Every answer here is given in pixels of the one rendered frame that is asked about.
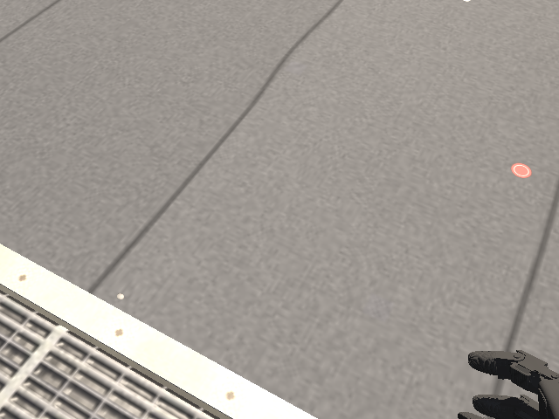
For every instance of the right robot hand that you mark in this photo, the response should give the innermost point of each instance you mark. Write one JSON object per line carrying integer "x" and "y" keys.
{"x": 527, "y": 372}

